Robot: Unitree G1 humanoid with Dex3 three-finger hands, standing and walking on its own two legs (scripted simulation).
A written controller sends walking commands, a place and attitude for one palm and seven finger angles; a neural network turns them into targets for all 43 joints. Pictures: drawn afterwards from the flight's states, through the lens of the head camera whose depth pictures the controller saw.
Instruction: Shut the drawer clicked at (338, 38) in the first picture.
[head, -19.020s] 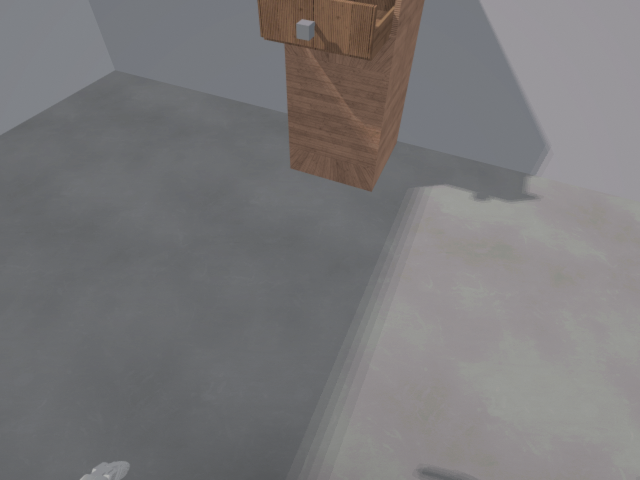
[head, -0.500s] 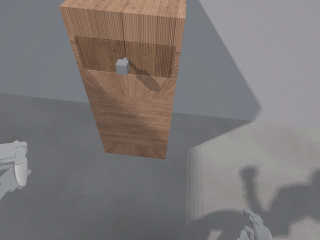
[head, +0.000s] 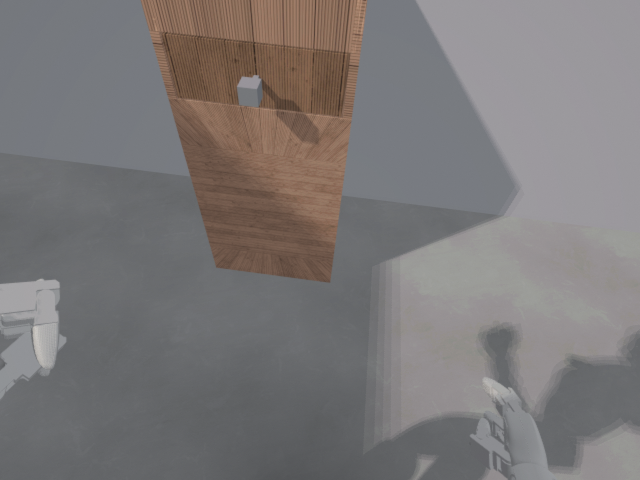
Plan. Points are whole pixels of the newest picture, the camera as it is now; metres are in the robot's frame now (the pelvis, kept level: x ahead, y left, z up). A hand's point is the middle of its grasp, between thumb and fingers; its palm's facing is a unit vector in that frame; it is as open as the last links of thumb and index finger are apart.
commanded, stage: stop stepping back and stand still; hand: left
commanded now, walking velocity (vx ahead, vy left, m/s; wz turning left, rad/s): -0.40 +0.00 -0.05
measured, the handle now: (252, 87) +0.84 +0.20 +0.02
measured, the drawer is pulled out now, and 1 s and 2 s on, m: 0.00 0.00 0.00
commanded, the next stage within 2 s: let the arm hang, fingers relaxed in 0.80 s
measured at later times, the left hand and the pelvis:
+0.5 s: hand out of the picture +0.06 +0.22 +0.16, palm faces +0.39 -0.81 -0.43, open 3.2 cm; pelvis -0.12 -0.02 +0.00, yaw +0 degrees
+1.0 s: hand out of the picture +0.06 +0.25 +0.03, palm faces +0.27 -0.87 -0.41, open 3.2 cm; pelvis -0.14 +0.00 -0.02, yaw +3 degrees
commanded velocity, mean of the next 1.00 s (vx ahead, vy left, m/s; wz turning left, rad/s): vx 0.12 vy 0.02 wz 0.00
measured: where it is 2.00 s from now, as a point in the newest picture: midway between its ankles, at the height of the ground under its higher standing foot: outside the picture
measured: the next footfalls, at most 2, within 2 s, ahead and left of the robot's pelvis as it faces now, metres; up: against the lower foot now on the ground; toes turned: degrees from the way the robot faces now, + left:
right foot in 0.18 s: -0.05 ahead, -0.12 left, +0.00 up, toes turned +1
left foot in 0.40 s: -0.07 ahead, +0.11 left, +0.00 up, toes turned +2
